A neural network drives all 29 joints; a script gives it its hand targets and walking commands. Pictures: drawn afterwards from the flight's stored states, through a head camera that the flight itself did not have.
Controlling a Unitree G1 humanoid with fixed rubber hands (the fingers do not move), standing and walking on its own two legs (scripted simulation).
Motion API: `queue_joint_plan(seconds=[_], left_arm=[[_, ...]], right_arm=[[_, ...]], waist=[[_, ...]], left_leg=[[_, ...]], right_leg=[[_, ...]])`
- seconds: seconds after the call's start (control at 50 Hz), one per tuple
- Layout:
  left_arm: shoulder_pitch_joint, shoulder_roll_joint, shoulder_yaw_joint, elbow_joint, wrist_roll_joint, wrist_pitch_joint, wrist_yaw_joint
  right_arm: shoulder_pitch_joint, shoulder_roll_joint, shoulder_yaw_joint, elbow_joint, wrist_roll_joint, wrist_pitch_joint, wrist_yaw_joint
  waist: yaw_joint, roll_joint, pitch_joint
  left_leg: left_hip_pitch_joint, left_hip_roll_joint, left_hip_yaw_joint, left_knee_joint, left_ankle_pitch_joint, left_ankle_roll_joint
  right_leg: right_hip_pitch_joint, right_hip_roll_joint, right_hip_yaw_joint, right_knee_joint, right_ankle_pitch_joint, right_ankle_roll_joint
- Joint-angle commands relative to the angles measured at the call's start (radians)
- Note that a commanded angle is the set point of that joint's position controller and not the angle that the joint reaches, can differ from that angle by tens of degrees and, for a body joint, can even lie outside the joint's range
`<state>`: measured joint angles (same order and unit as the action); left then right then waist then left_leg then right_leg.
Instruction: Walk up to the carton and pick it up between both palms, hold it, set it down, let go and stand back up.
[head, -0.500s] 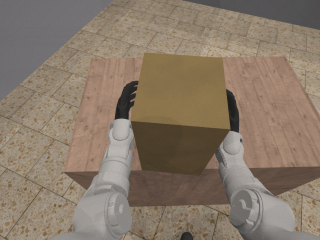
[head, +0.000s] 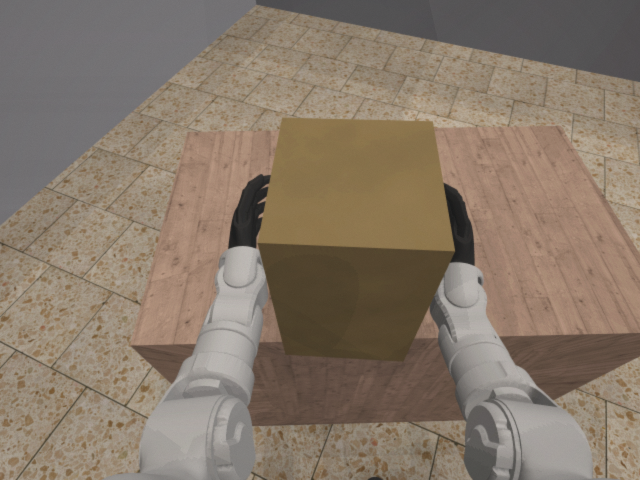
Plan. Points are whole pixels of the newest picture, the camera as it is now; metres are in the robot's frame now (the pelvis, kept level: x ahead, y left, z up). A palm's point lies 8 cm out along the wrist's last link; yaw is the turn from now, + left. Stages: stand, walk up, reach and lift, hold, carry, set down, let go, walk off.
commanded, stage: reach and lift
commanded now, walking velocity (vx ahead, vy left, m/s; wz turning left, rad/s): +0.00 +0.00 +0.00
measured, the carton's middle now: (349, 253) +0.39 -0.03 +0.03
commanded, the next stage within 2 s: none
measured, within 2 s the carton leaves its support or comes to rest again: neither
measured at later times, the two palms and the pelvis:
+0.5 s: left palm (225, 197) +0.38 +0.11 +0.16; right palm (478, 218) +0.36 -0.15 +0.15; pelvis -0.02 +0.01 +0.00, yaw +1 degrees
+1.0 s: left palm (200, 185) +0.37 +0.13 +0.19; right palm (471, 190) +0.37 -0.14 +0.18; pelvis -0.02 +0.01 +0.00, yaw +2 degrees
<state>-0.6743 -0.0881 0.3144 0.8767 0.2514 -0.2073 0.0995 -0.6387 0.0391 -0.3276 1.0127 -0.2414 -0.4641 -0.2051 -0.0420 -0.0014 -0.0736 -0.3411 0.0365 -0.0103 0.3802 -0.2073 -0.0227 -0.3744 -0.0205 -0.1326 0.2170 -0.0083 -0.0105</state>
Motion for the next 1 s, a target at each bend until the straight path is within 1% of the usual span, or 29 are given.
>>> queue_joint_plan(seconds=[0.0,0.1,0.16,0.22,0.28,0.36,0.44,0.52,0.6,0.68,0.76,0.86,0.98], left_arm=[[-0.682,-0.617,-0.401,-0.155,0.016,-0.048,-0.115],[-0.725,-0.647,-0.444,-0.195,-0.021,0.027,-0.118],[-0.739,-0.658,-0.452,-0.217,-0.032,0.106,-0.129],[-0.735,-0.665,-0.448,-0.249,-0.036,0.207,-0.147],[-0.712,-0.666,-0.438,-0.297,-0.029,0.32,-0.165],[-0.674,-0.655,-0.435,-0.374,-0.019,0.453,-0.187],[-0.65,-0.637,-0.446,-0.458,-0.018,0.552,-0.197],[-0.646,-0.616,-0.455,-0.528,-0.02,0.631,-0.199],[-0.658,-0.602,-0.461,-0.584,-0.026,0.695,-0.198],[-0.682,-0.601,-0.482,-0.641,-0.044,0.739,-0.192],[-0.708,-0.603,-0.51,-0.688,-0.066,0.77,-0.185],[-0.723,-0.596,-0.519,-0.71,-0.076,0.799,-0.184],[-0.725,-0.582,-0.512,-0.73,-0.075,0.827,-0.195]], right_arm=[[-0.704,0.607,0.387,-0.204,-0.067,-0.044,0.135],[-0.738,0.617,0.434,-0.261,-0.001,0.05,0.135],[-0.759,0.61,0.44,-0.287,0.041,0.121,0.136],[-0.782,0.591,0.436,-0.32,0.087,0.194,0.137],[-0.801,0.564,0.435,-0.368,0.136,0.263,0.136],[-0.824,0.527,0.456,-0.449,0.201,0.329,0.131],[-0.846,0.509,0.502,-0.534,0.26,0.378,0.125],[-0.866,0.508,0.546,-0.597,0.304,0.428,0.123],[-0.892,0.516,0.578,-0.643,0.339,0.478,0.124],[-0.919,0.531,0.608,-0.689,0.373,0.522,0.123],[-0.937,0.544,0.629,-0.725,0.4,0.563,0.115],[-0.936,0.557,0.638,-0.731,0.425,0.615,0.101],[-0.927,0.57,0.655,-0.74,0.461,0.665,0.084]], waist=[[-0.003,0.005,-0.717],[-0.018,0.01,-0.658],[-0.033,0.007,-0.594],[-0.047,0.005,-0.532],[-0.059,0.005,-0.48],[-0.071,0.007,-0.428],[-0.076,0.006,-0.391],[-0.072,0.002,-0.35],[-0.064,-0.002,-0.335],[-0.063,0.001,-0.36],[-0.073,0.006,-0.388],[-0.086,0.007,-0.386],[-0.096,0.013,-0.38]], left_leg=[[-0.073,-0.063,0.054,-0.038,0.271,-0.033],[-0.033,-0.065,0.042,-0.042,0.209,-0.031],[-0.001,-0.067,0.036,-0.055,0.177,-0.03],[0.041,-0.069,0.031,-0.069,0.165,-0.031],[0.091,-0.071,0.026,-0.076,0.182,-0.035],[0.143,-0.075,0.018,-0.074,0.215,-0.041],[0.156,-0.08,0.011,-0.075,0.206,-0.037],[0.139,-0.082,0.011,-0.089,0.146,-0.021],[0.122,-0.081,0.015,-0.103,0.092,-0.001],[0.123,-0.079,0.016,-0.101,0.081,0.01],[0.135,-0.077,0.012,-0.09,0.089,0.013],[0.139,-0.078,0.006,-0.082,0.097,0.016],[0.145,-0.085,-0.001,-0.072,0.147,0.015]], right_leg=[[0.665,0.04,0.034,0.161,0.397,0.011],[0.604,0.04,0.034,0.139,0.255,0.002],[0.58,0.041,0.032,0.119,0.176,-0.001],[0.573,0.043,0.028,0.098,0.123,0.0],[0.584,0.047,0.023,0.081,0.106,0.004],[0.617,0.05,0.015,0.071,0.122,0.014],[0.651,0.049,0.012,0.073,0.132,0.024],[0.664,0.046,0.012,0.075,0.091,0.033],[0.666,0.046,0.013,0.079,0.046,0.038],[0.67,0.051,0.013,0.087,0.037,0.038],[0.666,0.058,0.013,0.093,0.037,0.037],[0.665,0.064,0.016,0.093,0.037,0.038],[0.699,0.07,0.024,0.096,0.093,0.044]])
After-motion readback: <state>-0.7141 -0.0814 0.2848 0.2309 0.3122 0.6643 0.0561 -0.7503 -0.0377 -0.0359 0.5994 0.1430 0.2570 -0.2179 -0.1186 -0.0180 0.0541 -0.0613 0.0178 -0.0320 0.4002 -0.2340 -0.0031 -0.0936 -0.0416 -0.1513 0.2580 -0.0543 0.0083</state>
